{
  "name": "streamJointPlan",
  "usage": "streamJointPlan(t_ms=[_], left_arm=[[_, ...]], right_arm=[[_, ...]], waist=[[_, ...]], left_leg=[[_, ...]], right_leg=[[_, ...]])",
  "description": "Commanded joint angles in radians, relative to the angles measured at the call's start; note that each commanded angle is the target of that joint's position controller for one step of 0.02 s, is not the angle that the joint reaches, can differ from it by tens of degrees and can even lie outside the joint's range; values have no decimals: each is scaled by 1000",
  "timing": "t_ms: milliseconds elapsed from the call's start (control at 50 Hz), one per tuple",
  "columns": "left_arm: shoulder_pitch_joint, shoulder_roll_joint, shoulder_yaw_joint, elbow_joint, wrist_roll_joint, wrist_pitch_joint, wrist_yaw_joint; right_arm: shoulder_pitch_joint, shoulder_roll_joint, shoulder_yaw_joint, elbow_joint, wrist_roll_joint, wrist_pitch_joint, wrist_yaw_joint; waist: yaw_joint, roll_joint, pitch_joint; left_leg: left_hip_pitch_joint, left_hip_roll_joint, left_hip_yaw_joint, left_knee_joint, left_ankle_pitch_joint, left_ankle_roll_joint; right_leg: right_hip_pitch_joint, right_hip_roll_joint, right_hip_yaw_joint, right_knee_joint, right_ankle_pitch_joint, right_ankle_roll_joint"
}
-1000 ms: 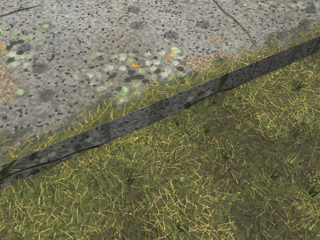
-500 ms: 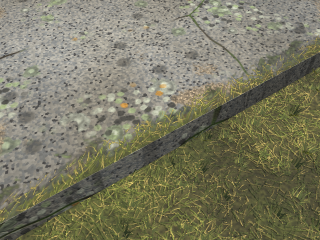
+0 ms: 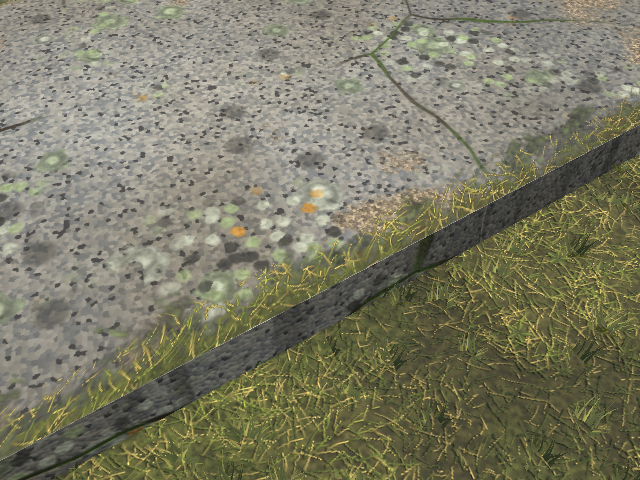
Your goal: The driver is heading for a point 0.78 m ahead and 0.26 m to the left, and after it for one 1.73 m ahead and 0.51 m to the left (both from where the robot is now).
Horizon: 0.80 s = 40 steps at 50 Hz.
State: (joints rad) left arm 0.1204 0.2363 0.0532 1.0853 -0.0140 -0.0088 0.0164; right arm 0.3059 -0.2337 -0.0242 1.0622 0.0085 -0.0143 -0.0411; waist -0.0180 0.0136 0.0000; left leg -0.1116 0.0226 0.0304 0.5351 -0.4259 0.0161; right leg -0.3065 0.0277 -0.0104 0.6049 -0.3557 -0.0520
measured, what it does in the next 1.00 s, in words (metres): walks ahead, turning left: left foot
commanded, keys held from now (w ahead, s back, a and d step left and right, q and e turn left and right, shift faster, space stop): w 0.36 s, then w+q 0.34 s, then q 0.30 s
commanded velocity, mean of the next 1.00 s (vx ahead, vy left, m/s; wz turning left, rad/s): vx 0.37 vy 0.00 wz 0.25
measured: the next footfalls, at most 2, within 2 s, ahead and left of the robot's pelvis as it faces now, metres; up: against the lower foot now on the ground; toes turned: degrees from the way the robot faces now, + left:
left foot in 0.60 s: +0.40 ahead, +0.10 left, +0.00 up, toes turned +9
right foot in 1.18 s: +0.60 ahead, -0.01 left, +0.00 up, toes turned +28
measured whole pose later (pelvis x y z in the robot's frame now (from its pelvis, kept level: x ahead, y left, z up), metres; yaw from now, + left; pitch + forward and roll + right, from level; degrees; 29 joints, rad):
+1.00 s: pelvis +0.39 +0.05 +0.01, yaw +18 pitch +0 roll +0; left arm 0.06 0.26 0.03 0.86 0.03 -0.02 0.01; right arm 0.33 -0.25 -0.07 0.94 -0.01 -0.02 -0.01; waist -0.06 -0.04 0.09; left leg -0.16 -0.15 -0.11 0.37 -0.20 0.11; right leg -0.61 -0.06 0.04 0.87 -0.19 0.05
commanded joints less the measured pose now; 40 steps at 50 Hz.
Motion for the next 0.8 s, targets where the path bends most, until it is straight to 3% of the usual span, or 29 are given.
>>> streamJointPlan(t_ms=[20, 40, 60, 100, 120, 140, 160, 180, 200, 240, 260, 300, 360, 440, 460, 500, 540, 560, 580, 600, 620, 640, 660, 680, 700, 720, 760, 800], left_arm=[[-132, 73, 13, -84, -8, -56, -18], [-134, 70, 11, -91, -8, -68, -26], [-116, 71, 12, -89, -9, -77, -32], [-6, 71, 17, -53, -19, -85, -39], [110, 104, 34, -10, -20, -84, -38], [236, 194, 64, 23, -16, -88, -35], [371, 267, 78, 46, -15, -90, -42], [314, 178, 43, 35, 0, -103, -45], [250, 130, 26, 13, 3, -112, -45], [189, 91, 5, -12, 6, -114, -48], [187, 74, -5, -13, 11, -109, -45], [220, 89, -8, -8, 14, -99, -32], [236, 136, -3, -13, 17, -90, -9], [263, 158, 6, -18, 17, -90, 2], [302, 80, -17, 7, 48, -97, -7], [315, 91, -15, 13, 47, -99, -8], [279, 132, -6, 1, 49, -97, 0], [268, 156, 0, -4, 50, -92, 4], [260, 173, 6, -10, 52, -84, 6], [265, 166, 4, -19, 53, -75, 6], [305, 108, -14, -62, 36, -77, -1], [358, 56, -20, -84, 26, -86, -20], [228, 138, 0, -104, 43, -93, -25], [159, 139, 2, -132, 34, -106, -31], [137, 121, -3, -135, 38, -112, -30], [138, 116, -3, -140, 48, -102, -23], [181, 95, -6, -142, 60, -68, -14], [180, 77, -9, -159, 58, -44, -9]], right_arm=[[103, -184, -42, -7, 15, -39, -1], [85, -193, -48, -10, 15, -47, 1], [74, -176, -46, -15, 16, -54, 5], [23, -162, -44, -37, 20, -57, 17], [-25, -162, -43, -60, 17, -58, 21], [-68, -126, -32, -99, 17, -66, 23], [-63, -78, -20, -131, 6, -84, 19], [-83, -105, -30, -140, 25, -96, 23], [-79, -107, -33, -137, 45, -103, 32], [-88, -108, -44, -132, 35, -103, 37], [-89, -114, -53, -133, 26, -96, 39], [-100, -87, -54, -139, 18, -79, 46], [-220, -58, -45, -190, 10, -66, 43], [-346, -46, -29, -229, 19, -64, 58], [-360, -18, -14, -245, -53, -33, 82], [-366, -34, -19, -261, -48, -17, 93], [-325, -73, -31, -262, -48, -23, 91], [-267, -91, -39, -249, -50, -31, 84], [-149, -112, -51, -212, -51, -39, 79], [12, -140, -68, -158, -59, -47, 71], [141, -232, -94, -139, -74, -50, 58], [146, -298, -112, -131, -58, -41, 60], [72, -261, -105, -136, -25, -34, 67], [-17, -213, -93, -154, -21, -32, 65], [-62, -166, -81, -162, -18, -33, 64], [-85, -146, -75, -164, -13, -37, 57], [-73, -129, -66, -156, -10, -51, 54], [-44, -150, -69, -150, -12, -59, 55]], waist=[[-27, 140, 166], [-15, 162, 187], [0, 145, 185], [61, 120, 156], [114, 92, 110], [156, -84, 64], [186, -312, -32], [139, -193, -17], [103, -128, 28], [59, -55, 66], [47, -65, 61], [39, -79, 61], [52, -60, 100], [86, -84, 128], [77, -76, 143], [69, -106, 155], [28, -104, 127], [-2, -106, 81], [-50, -108, 11], [-108, -84, -80], [-122, 53, -203], [-62, 248, -300], [-62, 102, -211], [-37, 55, -74], [-9, -12, -12], [21, -16, 27], [59, -16, -2], [68, -10, -18]], left_leg=[[-56, 248, -346, -319, -310, 180], [-44, 308, -405, -333, -237, 206], [-33, 318, -397, -313, -135, 206], [-92, 253, -277, -230, 24, 155], [-185, 184, -189, -129, 179, 115], [-341, 48, -28, 171, 340, 42], [-549, -63, 9, 530, 16, -17], [-657, -33, -116, 705, -114, 4], [-690, 12, -141, 758, -50, 33], [-681, 85, -114, 677, 103, 55], [-633, 103, -96, 627, 147, 52], [-594, 107, -61, 544, 193, 25], [-606, 103, -35, 354, 286, -18], [-517, 68, 11, 133, 447, -7], [-440, 31, 78, 101, 442, 3], [-405, 27, 64, 82, 420, 46], [-375, 0, 65, 55, 345, 90], [-318, -32, 78, 48, 287, 111], [-211, -72, 93, 16, 250, 133], [-17, -90, 86, -29, 247, 160], [273, 125, -222, -42, 147, 237], [440, 335, -743, -215, 79, 368], [362, 281, -719, -278, -19, 324], [208, 259, -578, -299, 17, 299], [83, 218, -489, -329, 135, 274], [-5, 183, -416, -329, 346, 258], [-79, 156, -307, -292, 730, 255], [-112, 130, -242, -259, 927, 257]], right_leg=[[-195, -4, -37, 64, -63, -12], [-223, -27, -36, 109, -18, -17], [-220, -41, -31, 105, -28, -26], [-32, -23, -56, -43, -21, -42], [168, -7, -36, -102, 35, -54], [339, -132, 222, -224, 4, -127], [538, -346, 633, -376, 35, -259], [530, -401, 687, -385, 83, -265], [483, -379, 570, -371, 143, -235], [403, -314, 368, -392, 260, -177], [366, -277, 290, -408, 314, -152], [327, -248, 215, -440, 381, -146], [275, -240, 158, -486, 411, -154], [230, -226, 42, -536, 364, -131], [199, -199, -9, -560, 385, -121], [243, -228, -39, -535, 439, -106], [339, -256, -76, -425, 684, -85], [384, -264, -95, -311, 870, -74], [402, -258, -114, -135, 986, -63], [330, -229, -148, 101, 932, -44], [48, -178, -171, 435, 604, -11], [-262, 24, -85, 723, -187, 16], [-354, -37, 70, 761, -104, -10], [-375, -84, 55, 717, 12, -17], [-323, -122, 55, 634, 80, -12], [-264, -133, 55, 587, 87, 4], [-160, -130, 49, 539, 45, 42], [-148, -114, 30, 490, 47, 73]])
